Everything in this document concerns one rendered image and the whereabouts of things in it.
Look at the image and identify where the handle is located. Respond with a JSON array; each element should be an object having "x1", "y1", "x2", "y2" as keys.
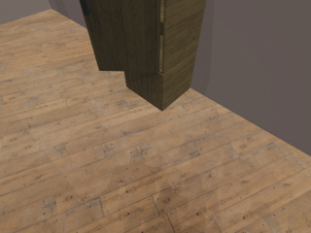
[{"x1": 80, "y1": 0, "x2": 90, "y2": 16}]

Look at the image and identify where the cupboard door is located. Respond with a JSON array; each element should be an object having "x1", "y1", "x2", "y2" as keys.
[{"x1": 79, "y1": 0, "x2": 161, "y2": 73}]

